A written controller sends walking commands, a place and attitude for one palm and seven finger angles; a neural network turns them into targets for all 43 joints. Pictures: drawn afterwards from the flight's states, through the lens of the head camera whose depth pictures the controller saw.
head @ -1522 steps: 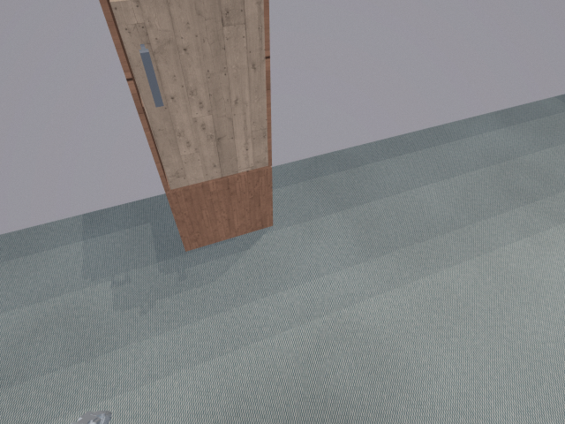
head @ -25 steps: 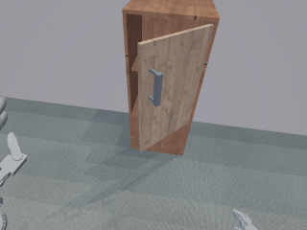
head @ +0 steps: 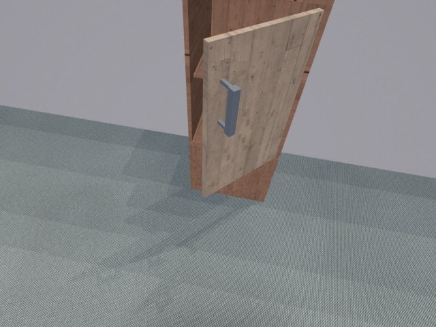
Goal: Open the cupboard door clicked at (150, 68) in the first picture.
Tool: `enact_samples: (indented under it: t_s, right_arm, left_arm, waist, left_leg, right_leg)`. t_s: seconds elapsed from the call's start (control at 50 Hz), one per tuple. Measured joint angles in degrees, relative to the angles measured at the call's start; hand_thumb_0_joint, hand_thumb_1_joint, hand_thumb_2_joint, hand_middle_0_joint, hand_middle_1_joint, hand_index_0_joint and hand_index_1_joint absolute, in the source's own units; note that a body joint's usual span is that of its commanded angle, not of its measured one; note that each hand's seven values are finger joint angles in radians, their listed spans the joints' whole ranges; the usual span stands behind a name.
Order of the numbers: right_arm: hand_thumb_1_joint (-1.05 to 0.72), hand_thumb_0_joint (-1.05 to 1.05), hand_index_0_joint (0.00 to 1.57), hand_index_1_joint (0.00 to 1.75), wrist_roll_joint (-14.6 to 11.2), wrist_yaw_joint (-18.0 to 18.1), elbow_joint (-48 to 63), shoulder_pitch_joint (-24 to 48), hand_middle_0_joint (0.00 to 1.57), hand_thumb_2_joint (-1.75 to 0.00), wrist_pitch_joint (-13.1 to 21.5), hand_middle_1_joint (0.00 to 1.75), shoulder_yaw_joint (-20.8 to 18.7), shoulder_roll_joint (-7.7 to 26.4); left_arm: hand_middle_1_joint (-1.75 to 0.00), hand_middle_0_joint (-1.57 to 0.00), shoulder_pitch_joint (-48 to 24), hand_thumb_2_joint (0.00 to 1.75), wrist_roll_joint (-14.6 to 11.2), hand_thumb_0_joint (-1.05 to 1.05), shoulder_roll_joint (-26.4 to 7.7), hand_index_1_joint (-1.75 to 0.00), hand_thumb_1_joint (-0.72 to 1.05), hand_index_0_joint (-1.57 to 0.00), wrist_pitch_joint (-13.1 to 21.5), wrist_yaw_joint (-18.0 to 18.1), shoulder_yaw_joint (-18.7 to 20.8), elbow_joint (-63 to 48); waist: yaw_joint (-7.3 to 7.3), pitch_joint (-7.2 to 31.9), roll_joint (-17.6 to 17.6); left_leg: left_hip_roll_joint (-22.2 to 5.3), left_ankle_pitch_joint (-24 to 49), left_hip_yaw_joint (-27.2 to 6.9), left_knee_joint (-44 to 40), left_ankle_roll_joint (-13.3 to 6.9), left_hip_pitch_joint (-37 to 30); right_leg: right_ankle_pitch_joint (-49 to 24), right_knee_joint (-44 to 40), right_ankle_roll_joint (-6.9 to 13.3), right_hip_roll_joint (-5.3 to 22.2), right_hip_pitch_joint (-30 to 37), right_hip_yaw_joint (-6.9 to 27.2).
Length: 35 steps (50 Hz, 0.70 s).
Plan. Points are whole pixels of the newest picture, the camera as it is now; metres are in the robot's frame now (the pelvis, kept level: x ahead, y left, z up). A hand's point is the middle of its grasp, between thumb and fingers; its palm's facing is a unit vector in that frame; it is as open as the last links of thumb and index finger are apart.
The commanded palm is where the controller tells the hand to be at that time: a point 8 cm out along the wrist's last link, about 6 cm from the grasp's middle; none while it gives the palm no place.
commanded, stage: let the arm hang, fingers relaxed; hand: left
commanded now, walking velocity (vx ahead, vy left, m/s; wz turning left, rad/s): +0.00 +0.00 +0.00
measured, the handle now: (227, 108) +0.61 +0.01 +0.05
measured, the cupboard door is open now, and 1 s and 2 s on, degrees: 46 46 46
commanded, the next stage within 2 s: look to check the result in 0.72 s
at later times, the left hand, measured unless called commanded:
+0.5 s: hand out of the picture -0.01 +0.16 -0.17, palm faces +0.03 -0.98 -0.18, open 7.4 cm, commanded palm none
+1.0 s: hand out of the picture -0.01 +0.16 -0.17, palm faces +0.05 -0.98 -0.20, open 7.4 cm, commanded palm none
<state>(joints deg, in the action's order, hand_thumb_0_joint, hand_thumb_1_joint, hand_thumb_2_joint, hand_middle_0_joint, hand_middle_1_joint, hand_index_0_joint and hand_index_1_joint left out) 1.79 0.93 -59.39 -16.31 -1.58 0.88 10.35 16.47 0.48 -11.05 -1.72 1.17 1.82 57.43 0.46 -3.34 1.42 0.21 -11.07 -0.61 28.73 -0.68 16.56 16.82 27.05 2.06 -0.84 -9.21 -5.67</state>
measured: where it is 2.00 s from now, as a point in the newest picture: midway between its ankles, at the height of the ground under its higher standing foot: outside the picture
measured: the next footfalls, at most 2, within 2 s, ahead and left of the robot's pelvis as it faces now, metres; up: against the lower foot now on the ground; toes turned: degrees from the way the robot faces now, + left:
right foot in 2.00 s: +0.02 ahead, -0.16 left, +0.00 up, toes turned -18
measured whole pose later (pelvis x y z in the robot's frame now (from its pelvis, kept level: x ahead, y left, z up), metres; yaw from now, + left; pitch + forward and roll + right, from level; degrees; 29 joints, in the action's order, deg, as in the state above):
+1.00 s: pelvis +0.01 -0.01 +0.00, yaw +0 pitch -2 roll +0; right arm 1.3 2.0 -65.9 -16.0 -0.7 0.3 7.6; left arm 17.2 0.2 -7.3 0.4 2.0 1.0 66.2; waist 0.7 -3.1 -1.5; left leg 0.2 -10.3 -0.6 24.5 0.2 12.3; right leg 16.7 24.0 2.8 -1.0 -5.5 -5.5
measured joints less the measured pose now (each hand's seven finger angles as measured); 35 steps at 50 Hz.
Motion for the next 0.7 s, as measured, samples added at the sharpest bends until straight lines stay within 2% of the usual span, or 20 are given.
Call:
enact_samples:
  t_s: [0.12, 0.28, 0.52, 0.7]
  right_arm:
    - [-0.90, 0.01, 0.20, 0.30, -0.53, 0.47, -3.58, -0.82, 0.19, -0.90, 0.01, 0.30, -0.41, -0.53]
    - [-0.90, 0.00, 0.20, 0.30, -0.71, 0.63, -5.28, 0.30, 0.19, -0.90, 0.36, 0.30, -0.40, -1.58]
    - [-0.92, 0.01, 0.20, 0.30, -0.41, 0.77, -6.20, 0.53, 0.19, -0.90, 0.82, 0.30, -0.62, -2.29]
    - [-0.91, 0.00, 0.19, 0.30, -0.37, 0.93, -6.34, -0.49, 0.19, -0.90, 1.01, 0.30, -0.58, -3.10]
  left_arm:
    - [-0.30, -0.20, 3.24, 0.89, -0.04, -0.01, -0.71, -0.30, 0.96, -0.20, 0.49, -0.11, -0.71, 7.26]
    - [-0.30, -0.19, 3.81, 0.89, -0.10, 0.00, 1.04, -0.30, 0.92, -0.20, 0.96, 0.33, -1.26, 10.27]
    - [-0.30, -0.20, 0.05, 0.89, -0.08, 0.00, 4.76, -0.30, 0.91, -0.20, 2.05, 0.50, -1.54, 8.64]
    - [-0.30, -0.20, -0.39, 0.89, -0.17, 0.01, 3.94, -0.30, 0.92, -0.20, 2.20, 0.69, -0.96, 8.34]
  waist:
    - [-0.39, -0.82, -1.95]
    - [-0.40, -0.15, -3.66]
    - [0.24, 1.65, -2.91]
    - [0.58, 1.44, -2.54]
  left_leg:
    - [0.27, 1.37, 0.26, -2.88, -0.25, -1.47]
    - [0.79, 1.86, 0.77, -4.23, -0.48, -2.97]
    - [0.78, 1.49, 0.80, -4.16, -0.11, -3.72]
    - [0.30, 1.04, 0.43, -3.93, 0.41, -3.85]
  right_leg:
    - [-1.41, -2.76, -0.24, 0.20, 1.32, 0.25]
    - [-1.22, -2.61, -0.49, 0.79, 2.03, 0.71]
    - [-0.39, -1.77, -0.18, 0.81, 2.42, 0.75]
    - [-0.23, -2.28, 0.31, 0.26, 2.94, 0.45]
